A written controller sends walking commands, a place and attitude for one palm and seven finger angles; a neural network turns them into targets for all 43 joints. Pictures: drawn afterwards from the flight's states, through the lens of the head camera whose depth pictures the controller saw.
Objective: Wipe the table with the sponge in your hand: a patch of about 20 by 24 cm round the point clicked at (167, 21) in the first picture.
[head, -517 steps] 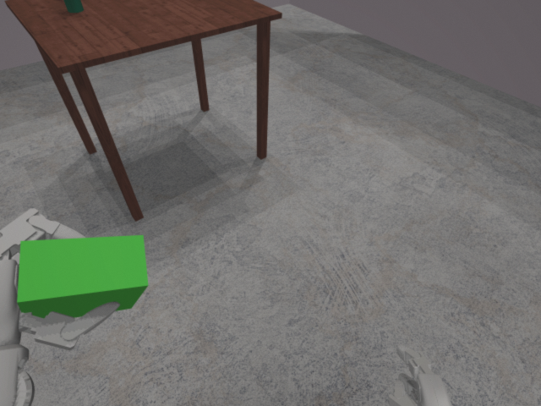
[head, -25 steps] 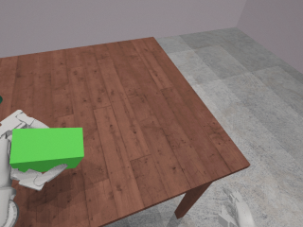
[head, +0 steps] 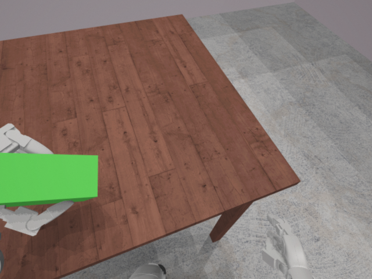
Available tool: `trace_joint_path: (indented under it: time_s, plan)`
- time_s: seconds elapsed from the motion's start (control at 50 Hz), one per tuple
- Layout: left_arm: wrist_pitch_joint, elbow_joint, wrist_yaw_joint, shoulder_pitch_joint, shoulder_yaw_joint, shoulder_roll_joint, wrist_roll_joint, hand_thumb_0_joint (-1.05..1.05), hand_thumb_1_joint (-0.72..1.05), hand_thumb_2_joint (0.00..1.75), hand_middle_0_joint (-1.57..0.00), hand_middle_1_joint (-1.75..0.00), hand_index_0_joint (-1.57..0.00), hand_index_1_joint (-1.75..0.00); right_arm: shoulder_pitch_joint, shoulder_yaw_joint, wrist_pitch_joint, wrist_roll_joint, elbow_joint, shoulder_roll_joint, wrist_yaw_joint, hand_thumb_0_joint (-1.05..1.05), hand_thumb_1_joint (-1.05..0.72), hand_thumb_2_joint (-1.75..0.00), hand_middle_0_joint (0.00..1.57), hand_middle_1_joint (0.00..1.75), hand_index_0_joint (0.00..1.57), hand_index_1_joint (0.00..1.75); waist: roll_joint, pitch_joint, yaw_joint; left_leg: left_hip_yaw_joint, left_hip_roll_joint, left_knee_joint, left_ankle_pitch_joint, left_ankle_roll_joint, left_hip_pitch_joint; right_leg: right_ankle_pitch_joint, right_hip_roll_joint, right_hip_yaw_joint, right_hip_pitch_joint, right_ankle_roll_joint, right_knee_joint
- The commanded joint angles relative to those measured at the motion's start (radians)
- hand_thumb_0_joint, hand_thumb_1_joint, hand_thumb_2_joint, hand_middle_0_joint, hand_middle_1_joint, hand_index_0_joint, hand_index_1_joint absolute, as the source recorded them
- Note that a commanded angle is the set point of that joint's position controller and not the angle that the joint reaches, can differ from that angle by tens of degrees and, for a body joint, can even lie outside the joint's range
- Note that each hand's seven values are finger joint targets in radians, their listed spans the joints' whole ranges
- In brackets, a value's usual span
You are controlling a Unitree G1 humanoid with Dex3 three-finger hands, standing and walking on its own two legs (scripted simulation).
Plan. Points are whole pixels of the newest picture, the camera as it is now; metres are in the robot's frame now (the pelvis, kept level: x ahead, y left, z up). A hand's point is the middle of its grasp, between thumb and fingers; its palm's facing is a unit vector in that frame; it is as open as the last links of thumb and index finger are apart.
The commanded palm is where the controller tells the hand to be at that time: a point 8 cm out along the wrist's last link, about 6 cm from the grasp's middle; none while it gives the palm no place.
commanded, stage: shuffle to correct the standing spot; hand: left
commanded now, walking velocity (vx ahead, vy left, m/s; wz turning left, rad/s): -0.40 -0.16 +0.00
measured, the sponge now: (63, 181) +0.23 +0.22 +0.15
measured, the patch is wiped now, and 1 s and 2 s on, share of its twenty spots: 0.00 0.00 0.00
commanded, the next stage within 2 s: come to a stop and stand still in 1.48 s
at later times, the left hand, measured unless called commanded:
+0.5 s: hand (50, 210) +0.18 +0.21 +0.16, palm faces +0.30 -0.85 -0.43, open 9.9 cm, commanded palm +0.12 +0.25 +0.18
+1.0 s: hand (69, 179) +0.22 +0.20 +0.17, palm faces +0.30 -0.85 -0.44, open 9.9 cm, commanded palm +0.16 +0.24 +0.18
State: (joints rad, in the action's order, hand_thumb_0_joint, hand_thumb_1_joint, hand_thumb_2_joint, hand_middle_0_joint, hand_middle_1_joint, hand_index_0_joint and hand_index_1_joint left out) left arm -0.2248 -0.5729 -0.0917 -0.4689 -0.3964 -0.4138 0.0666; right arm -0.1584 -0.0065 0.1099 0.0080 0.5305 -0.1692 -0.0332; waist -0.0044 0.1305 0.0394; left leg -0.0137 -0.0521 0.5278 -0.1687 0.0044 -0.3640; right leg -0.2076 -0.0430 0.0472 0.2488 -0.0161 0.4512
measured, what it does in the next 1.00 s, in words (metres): stands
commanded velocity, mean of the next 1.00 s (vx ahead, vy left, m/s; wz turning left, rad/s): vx -0.23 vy -0.17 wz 0.00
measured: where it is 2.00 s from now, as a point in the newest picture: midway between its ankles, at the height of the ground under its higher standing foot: outside the picture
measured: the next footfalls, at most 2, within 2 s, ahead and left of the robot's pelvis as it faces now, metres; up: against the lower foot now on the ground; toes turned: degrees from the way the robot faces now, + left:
right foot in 1.50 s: -0.01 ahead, -0.22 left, +0.00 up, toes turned -2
left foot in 1.70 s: -0.02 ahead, +0.04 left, +0.00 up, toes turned -1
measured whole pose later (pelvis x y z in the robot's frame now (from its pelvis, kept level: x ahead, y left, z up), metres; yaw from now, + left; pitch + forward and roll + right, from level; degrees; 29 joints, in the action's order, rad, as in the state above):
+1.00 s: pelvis +0.00 -0.04 +0.00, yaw -1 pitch +1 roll -1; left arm -0.21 -0.62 -0.09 -0.49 -0.43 -0.44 0.08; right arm -0.17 0.01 0.12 -0.01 0.60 -0.16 -0.04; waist 0.04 0.12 0.00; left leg 0.02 -0.07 0.58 -0.25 -0.04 -0.35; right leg -0.28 -0.04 0.07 0.28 -0.03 0.53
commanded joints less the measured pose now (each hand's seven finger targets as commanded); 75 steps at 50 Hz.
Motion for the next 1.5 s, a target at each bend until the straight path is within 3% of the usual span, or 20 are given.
trace_joint_path:
  time_s: [0.0,0.12,0.18,0.22,0.3,0.38,0.44,0.5,0.62,0.72,0.8,0.84,0.92,0.98,1.06,1.14,1.2,1.28,1.34,1.48]
  plan:
    - [-0.09,-0.234,-0.015,0.044,-0.135,-0.159,0.019,0.0,0.1,1.3,-1.2,-1.6,-1.2,-1.6,0.023,0.064,0.066,0.002,-0.134,-0.146,-0.017,0.0,-0.9,-0.9,0.2,0.3,0.2,0.3,-0.026,-0.24,-0.015,0.084,-0.103,-0.004,-0.031,0.02,0.038,0.158,0.15,-0.139,-0.035,-0.044,-0.051]
    - [-0.104,-0.245,-0.038,0.05,-0.148,-0.179,0.014,0.0,0.1,1.3,-1.2,-1.6,-1.2,-1.6,0.021,0.062,0.087,-0.011,-0.071,-0.123,-0.028,0.0,-0.9,-0.9,0.2,0.3,0.2,0.3,0.106,-0.238,-0.035,0.049,0.013,0.162,-0.135,-0.004,0.156,-0.003,0.293,-0.213,0.177,-0.129,-0.157]
    - [-0.115,-0.216,-0.031,0.003,-0.164,-0.176,0.025,0.0,0.1,1.3,-1.2,-1.6,-1.2,-1.6,0.056,0.059,0.093,-0.014,-0.075,-0.141,-0.04,0.0,-0.9,-0.9,0.2,0.3,0.2,0.3,-0.065,-0.22,-0.033,0.241,-0.173,-0.164,-0.034,0.06,0.032,-0.03,0.104,-0.084,0.058,-0.018,0.043]
    - [-0.115,-0.226,-0.016,0.009,-0.183,-0.186,0.02,0.0,0.1,1.3,-1.2,-1.6,-1.2,-1.6,0.048,0.067,0.087,-0.022,-0.095,-0.147,-0.036,0.0,-0.9,-0.9,0.2,0.3,0.2,0.3,-0.205,-0.227,-0.03,0.366,-0.297,-0.3,-0.257,0.138,-0.146,-0.203,0.06,-0.088,-0.083,0.014,0.225]
    - [-0.096,-0.286,-0.003,-0.005,-0.166,-0.181,0.013,0.0,0.1,1.3,-1.2,-1.6,-1.2,-1.6,0.001,0.085,0.091,-0.012,-0.117,-0.157,-0.01,0.0,-0.9,-0.9,0.2,0.3,0.2,0.3,-0.162,-0.269,-0.021,0.238,-0.214,-0.087,-0.003,0.092,0.036,-0.069,0.076,-0.079,-0.096,0.005,-0.013]
    - [-0.06,-0.249,-0.009,0.003,-0.144,-0.16,0.015,0.0,0.1,1.3,-1.2,-1.6,-1.2,-1.6,-0.001,0.08,0.084,0.0,-0.122,-0.161,-0.004,0.0,-0.9,-0.9,0.2,0.3,0.2,0.3,-0.083,-0.207,-0.032,0.095,-0.092,-0.054,-0.41,0.02,-0.103,-0.211,0.105,-0.091,-0.064,-0.029,-0.041]
    - [-0.033,-0.253,-0.031,-0.006,-0.148,-0.175,0.021,0.0,0.1,1.3,-1.2,-1.6,-1.2,-1.6,-0.008,0.074,0.074,-0.001,-0.092,-0.152,-0.012,0.0,-0.9,-0.9,0.2,0.3,0.2,0.3,0.016,-0.185,-0.049,0.016,0.008,0.23,-0.287,-0.012,0.118,-0.346,0.23,-0.261,0.249,-0.12,-0.197]
    - [-0.021,-0.263,-0.042,0.046,-0.142,-0.185,0.031,0.0,0.1,1.3,-1.2,-1.6,-1.2,-1.6,0.002,0.06,0.072,-0.007,-0.074,-0.14,-0.019,0.0,-0.9,-0.9,0.2,0.3,0.2,0.3,0.072,-0.202,-0.055,0.022,0.005,0.167,-0.216,-0.006,0.114,-0.246,0.217,-0.173,0.183,-0.104,-0.117]
    - [-0.032,-0.244,-0.025,0.039,-0.148,-0.17,0.013,0.0,0.1,1.3,-1.2,-1.6,-1.2,-1.6,0.031,0.071,0.071,0.002,-0.1,-0.159,-0.015,0.0,-0.9,-0.9,0.2,0.3,0.2,0.3,-0.229,-0.137,-0.036,0.293,-0.218,-0.261,-0.476,0.087,-0.178,-0.227,0.045,-0.055,-0.103,0.013,0.14]
    - [-0.026,-0.221,-0.017,0.031,-0.134,-0.162,0.004,0.0,0.1,1.3,-1.2,-1.6,-1.2,-1.6,-0.009,0.077,0.069,0.005,-0.105,-0.15,0.013,0.0,-0.9,-0.9,0.2,0.3,0.2,0.3,-0.093,-0.162,-0.037,0.14,-0.111,-0.063,-0.328,0.041,-0.095,-0.149,0.085,-0.078,-0.115,-0.021,-0.052]
    - [-0.018,-0.256,-0.03,0.026,-0.122,-0.166,0.026,0.0,0.1,1.3,-1.2,-1.6,-1.2,-1.6,-0.028,0.072,0.074,0.001,-0.088,-0.14,0.002,0.0,-0.9,-0.9,0.2,0.3,0.2,0.3,0.087,-0.174,-0.05,0.024,-0.009,0.203,-0.175,-0.006,0.062,-0.07,0.259,-0.242,0.093,-0.122,-0.147]
    - [-0.022,-0.273,-0.049,0.017,-0.137,-0.178,0.025,0.0,0.1,1.3,-1.2,-1.6,-1.2,-1.6,0.009,0.055,0.079,0.0,-0.076,-0.125,-0.002,0.0,-0.9,-0.9,0.2,0.3,0.2,0.3,0.022,-0.219,-0.056,0.053,-0.034,0.137,0.022,-0.006,0.118,0.185,0.255,-0.205,0.053,-0.126,-0.063]
    - [-0.056,-0.267,-0.026,0.01,-0.178,-0.201,0.023,0.0,0.1,1.3,-1.2,-1.6,-1.2,-1.6,0.017,0.07,0.071,-0.015,-0.076,-0.133,-0.017,0.0,-0.9,-0.9,0.2,0.3,0.2,0.3,-0.106,-0.258,-0.042,0.196,-0.199,-0.024,0.505,0.052,0.144,0.307,0.122,-0.062,-0.056,0.0,0.067]
    - [-0.085,-0.301,-0.011,0.029,-0.176,-0.196,0.012,0.0,0.1,1.3,-1.2,-1.6,-1.2,-1.6,0.021,0.079,0.071,-0.025,-0.079,-0.127,0.001,0.0,-0.9,-0.9,0.2,0.3,0.2,0.3,-0.195,-0.292,-0.032,0.215,-0.244,-0.004,0.698,0.071,0.208,0.08,0.097,-0.044,-0.07,-0.01,0.043]
    - [-0.092,-0.281,-0.004,-0.057,-0.169,-0.168,0.022,0.0,0.1,1.3,-1.2,-1.6,-1.2,-1.6,0.009,0.076,0.069,0.003,-0.088,-0.128,0.011,0.0,-0.9,-0.9,0.2,0.3,0.2,0.3,-0.049,-0.357,-0.036,0.119,-0.14,0.145,0.463,0.02,0.157,0.361,0.17,-0.07,-0.155,-0.063,-0.048]
    - [-0.102,-0.25,-0.043,-0.092,-0.249,-0.214,0.023,0.0,0.1,1.3,-1.2,-1.6,-1.2,-1.6,0.027,0.076,0.072,0.008,-0.071,-0.096,-0.009,0.0,-0.9,-0.9,0.2,0.3,0.2,0.3,0.065,-0.321,-0.044,0.077,0.016,0.297,-0.251,-0.025,0.014,0.658,0.398,-0.286,-0.085,-0.204,-0.06]
    - [-0.114,-0.246,-0.053,-0.068,-0.23,-0.21,0.013,0.0,0.1,1.3,-1.2,-1.6,-1.2,-1.6,0.035,0.061,0.064,-0.015,-0.054,-0.088,-0.03,0.0,-0.9,-0.9,0.2,0.3,0.2,0.3,0.077,-0.279,-0.055,0.036,-0.018,-0.01,-0.005,-0.014,0.101,0.491,0.28,-0.128,-0.066,-0.101,0.032]
    - [-0.14,-0.23,-0.018,0.007,-0.216,-0.212,-0.006,0.0,0.1,1.3,-1.2,-1.6,-1.2,-1.6,0.03,0.082,0.096,-0.059,-0.042,-0.117,-0.035,0.0,-0.9,-0.9,0.2,0.3,0.2,0.3,-0.195,-0.225,-0.05,0.381,-0.382,-0.165,0.667,0.174,0.195,-0.318,0.07,-0.116,0.148,0.019,0.378]
    - [-0.158,-0.295,0.002,0.055,-0.178,-0.151,-0.018,0.0,0.1,1.3,-1.2,-1.6,-1.2,-1.6,0.034,0.098,0.132,-0.044,-0.039,-0.126,-0.007,0.0,-0.9,-0.9,0.2,0.3,0.2,0.3,-0.233,-0.285,-0.019,0.202,-0.311,-0.063,0.759,0.123,0.303,-0.229,0.072,-0.089,0.123,-0.015,0.286]
    - [-0.121,-0.309,0.007,0.027,-0.214,-0.199,-0.007,0.0,0.1,1.3,-1.2,-1.6,-1.2,-1.6,0.006,0.092,0.12,-0.009,-0.098,-0.146,0.038,0.0,-0.9,-0.9,0.2,0.3,0.2,0.3,-0.202,-0.228,-0.042,0.166,-0.186,0.011,-0.129,0.05,0.071,-0.044,0.082,0.022,-0.101,0.002,-0.057]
